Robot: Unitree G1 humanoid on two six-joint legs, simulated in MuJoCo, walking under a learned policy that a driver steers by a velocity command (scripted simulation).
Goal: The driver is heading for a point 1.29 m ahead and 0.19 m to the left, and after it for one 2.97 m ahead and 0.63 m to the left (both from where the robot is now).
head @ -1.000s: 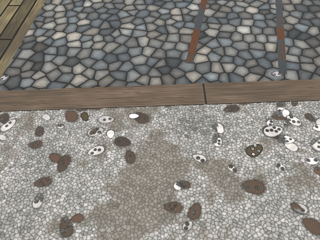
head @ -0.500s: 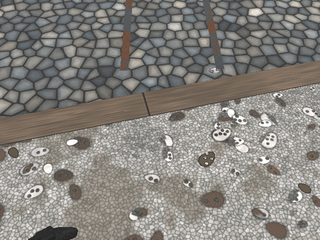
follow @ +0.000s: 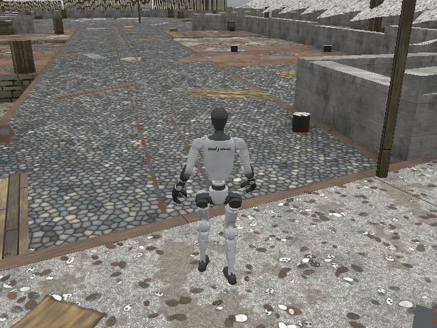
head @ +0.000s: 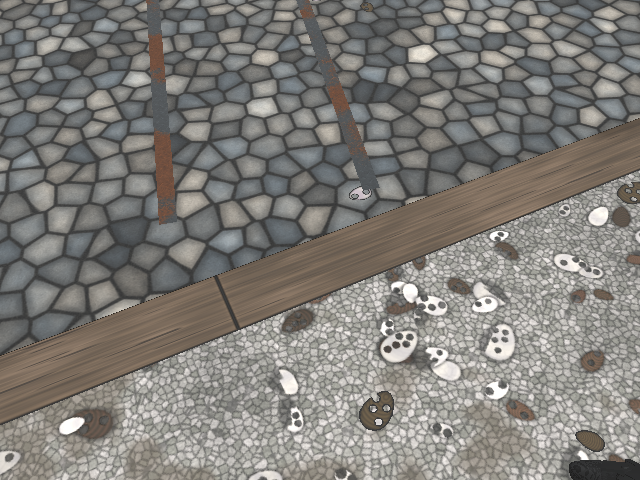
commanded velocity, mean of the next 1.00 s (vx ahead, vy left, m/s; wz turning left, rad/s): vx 0.15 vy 0.00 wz -0.03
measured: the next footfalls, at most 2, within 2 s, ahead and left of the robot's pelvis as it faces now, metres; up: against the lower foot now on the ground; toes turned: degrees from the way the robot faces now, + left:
left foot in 0.02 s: +0.15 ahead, +0.12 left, +0.00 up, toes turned -7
right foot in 0.38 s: +0.06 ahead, -0.13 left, +0.00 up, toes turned -5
